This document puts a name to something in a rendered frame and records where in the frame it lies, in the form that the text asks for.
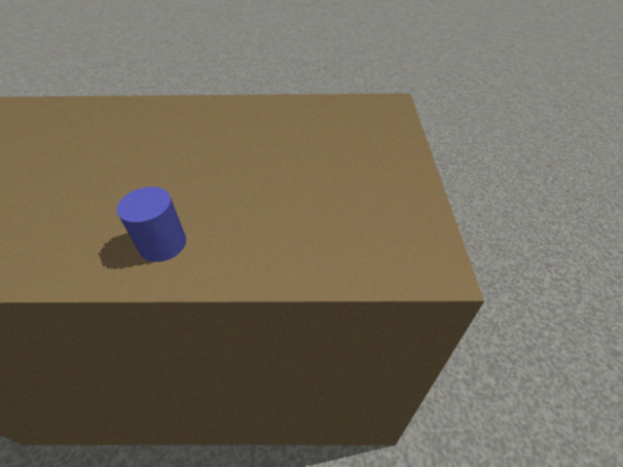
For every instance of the can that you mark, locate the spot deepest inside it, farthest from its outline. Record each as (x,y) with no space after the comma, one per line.
(150,218)

